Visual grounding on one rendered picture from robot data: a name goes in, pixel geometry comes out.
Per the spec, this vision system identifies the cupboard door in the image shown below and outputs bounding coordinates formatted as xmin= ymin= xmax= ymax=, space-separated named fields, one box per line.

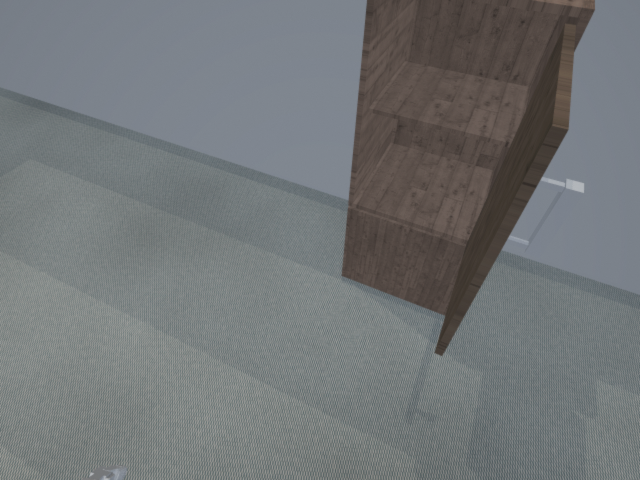
xmin=435 ymin=23 xmax=576 ymax=356

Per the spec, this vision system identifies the handle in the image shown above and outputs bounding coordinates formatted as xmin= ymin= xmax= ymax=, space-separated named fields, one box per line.
xmin=506 ymin=177 xmax=584 ymax=258

